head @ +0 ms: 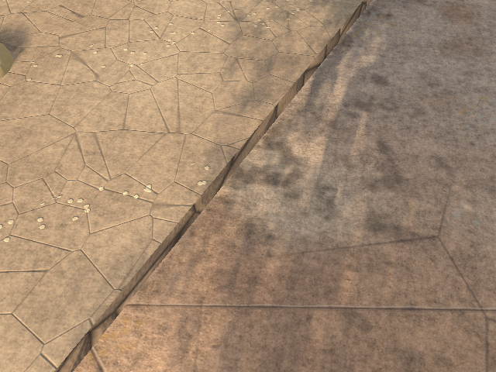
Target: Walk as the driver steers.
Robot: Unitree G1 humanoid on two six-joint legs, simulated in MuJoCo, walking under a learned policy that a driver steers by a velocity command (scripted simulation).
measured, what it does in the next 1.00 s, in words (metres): walks ahead, turning right: right foot, then left foot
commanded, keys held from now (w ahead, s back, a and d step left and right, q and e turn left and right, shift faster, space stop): w+e+shift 0.54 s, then w+q+shift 0.46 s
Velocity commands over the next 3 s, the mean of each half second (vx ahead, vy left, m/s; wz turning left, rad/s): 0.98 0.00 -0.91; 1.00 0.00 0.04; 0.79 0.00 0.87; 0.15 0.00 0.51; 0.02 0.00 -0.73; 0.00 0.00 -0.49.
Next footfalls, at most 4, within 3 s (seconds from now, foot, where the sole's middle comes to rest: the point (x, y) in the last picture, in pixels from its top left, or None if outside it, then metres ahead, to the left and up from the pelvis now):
0.26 right None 0.38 -0.10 -0.77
0.68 left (307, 262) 0.84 -0.16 -0.77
1.08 right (410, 207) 1.06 -0.53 -0.77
1.48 left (353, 125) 1.48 -0.40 -0.77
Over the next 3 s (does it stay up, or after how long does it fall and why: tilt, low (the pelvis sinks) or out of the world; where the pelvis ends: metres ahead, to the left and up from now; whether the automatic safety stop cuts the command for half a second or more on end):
stays up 1.49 -0.53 0.00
